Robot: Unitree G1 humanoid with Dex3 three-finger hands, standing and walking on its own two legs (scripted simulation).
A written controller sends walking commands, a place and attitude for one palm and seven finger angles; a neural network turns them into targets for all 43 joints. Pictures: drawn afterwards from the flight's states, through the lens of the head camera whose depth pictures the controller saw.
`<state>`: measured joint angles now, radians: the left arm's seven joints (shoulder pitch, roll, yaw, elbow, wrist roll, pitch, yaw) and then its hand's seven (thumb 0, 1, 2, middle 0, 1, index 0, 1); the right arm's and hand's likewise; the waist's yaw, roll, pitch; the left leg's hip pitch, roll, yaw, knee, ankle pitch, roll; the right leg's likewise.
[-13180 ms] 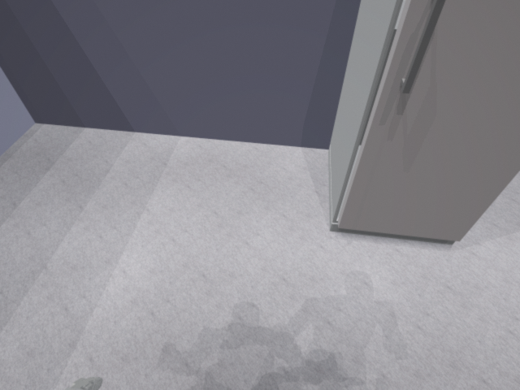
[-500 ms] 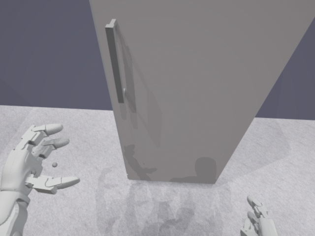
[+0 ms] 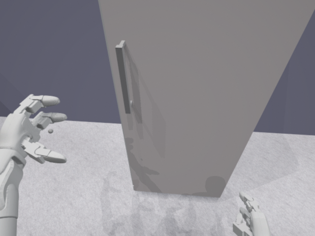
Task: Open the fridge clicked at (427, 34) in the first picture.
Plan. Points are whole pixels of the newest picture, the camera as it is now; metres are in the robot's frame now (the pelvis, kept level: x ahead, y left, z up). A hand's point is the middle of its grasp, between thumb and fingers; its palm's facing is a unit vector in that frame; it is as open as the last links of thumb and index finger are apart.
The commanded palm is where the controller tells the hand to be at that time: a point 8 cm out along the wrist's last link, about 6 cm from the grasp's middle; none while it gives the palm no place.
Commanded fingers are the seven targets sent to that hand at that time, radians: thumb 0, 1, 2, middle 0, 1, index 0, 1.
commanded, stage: raise the hand to about handle height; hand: left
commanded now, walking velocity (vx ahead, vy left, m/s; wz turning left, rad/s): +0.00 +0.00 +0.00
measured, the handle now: (125, 80) +0.52 +0.17 +0.15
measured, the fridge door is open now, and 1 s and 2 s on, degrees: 0 0 0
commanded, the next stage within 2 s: move the hooked fingers beside the handle in 0.52 s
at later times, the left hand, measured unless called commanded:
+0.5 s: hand (56, 126) +0.28 +0.27 +0.17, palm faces +0.14 -0.99 -0.04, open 14.0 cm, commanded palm +0.25 +0.31 +0.18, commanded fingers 0.00 -0.50 0.30 -0.30 -1.20 -0.30 -1.20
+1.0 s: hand (69, 114) +0.33 +0.26 +0.17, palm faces +0.11 -0.99 -0.01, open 14.0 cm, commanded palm +0.29 +0.30 +0.17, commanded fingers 0.00 -0.50 0.30 -0.30 -1.20 -0.30 -1.20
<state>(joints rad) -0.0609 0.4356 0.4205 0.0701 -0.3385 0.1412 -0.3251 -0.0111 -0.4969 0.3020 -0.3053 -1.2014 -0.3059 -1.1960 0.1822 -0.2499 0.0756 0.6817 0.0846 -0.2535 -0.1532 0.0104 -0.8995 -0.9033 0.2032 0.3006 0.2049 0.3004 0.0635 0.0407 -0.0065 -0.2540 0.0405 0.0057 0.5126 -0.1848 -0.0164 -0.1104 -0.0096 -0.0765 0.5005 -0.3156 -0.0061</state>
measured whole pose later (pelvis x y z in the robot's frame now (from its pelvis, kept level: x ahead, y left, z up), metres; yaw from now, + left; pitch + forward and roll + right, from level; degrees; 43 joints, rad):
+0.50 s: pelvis +0.00 +0.00 +0.00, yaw -1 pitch -4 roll +0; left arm -0.08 0.43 0.44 0.07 -0.33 0.19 -0.31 -0.01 -0.50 0.30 -0.31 -1.20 -0.31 -1.20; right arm 0.20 -0.26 0.05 0.67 0.09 -0.23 -0.15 0.01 -0.90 -0.90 0.20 0.30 0.20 0.30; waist 0.05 0.04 -0.01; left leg -0.24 0.05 0.02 0.49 -0.18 -0.02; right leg -0.10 0.00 -0.06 0.49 -0.31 -0.01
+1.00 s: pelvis +0.00 +0.00 +0.00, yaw -1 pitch -3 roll -1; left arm -0.25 0.41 0.38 0.23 -0.29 0.19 -0.28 -0.01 -0.50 0.30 -0.30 -1.20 -0.31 -1.20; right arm 0.19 -0.25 0.06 0.68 0.09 -0.21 -0.15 0.01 -0.90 -0.90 0.20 0.30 0.20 0.30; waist 0.03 0.03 -0.01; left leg -0.26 0.04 0.02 0.49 -0.18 -0.01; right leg -0.12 -0.01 -0.06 0.48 -0.30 0.00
